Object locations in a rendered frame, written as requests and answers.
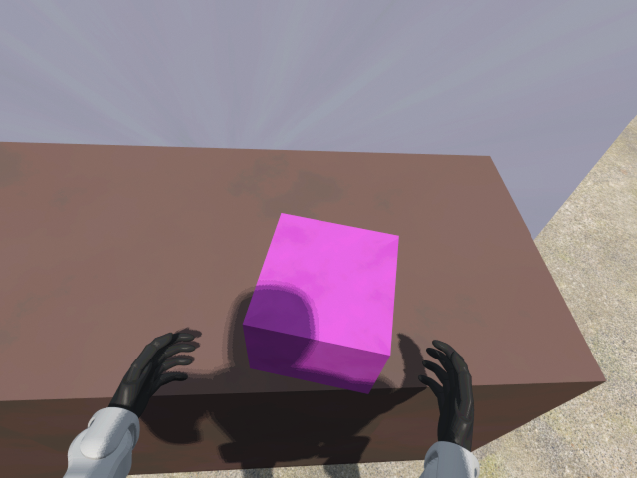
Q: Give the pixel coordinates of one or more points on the right robot hand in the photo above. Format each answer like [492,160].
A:
[455,398]

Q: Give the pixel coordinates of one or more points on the right robot forearm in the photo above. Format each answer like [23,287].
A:
[449,460]

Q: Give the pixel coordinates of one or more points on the carton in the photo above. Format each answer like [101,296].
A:
[322,309]

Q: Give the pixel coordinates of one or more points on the pedestal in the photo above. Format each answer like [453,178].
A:
[104,248]

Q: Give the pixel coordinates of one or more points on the left robot forearm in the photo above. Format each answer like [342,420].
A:
[104,449]

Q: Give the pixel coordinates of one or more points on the left robot hand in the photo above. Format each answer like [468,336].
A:
[144,378]

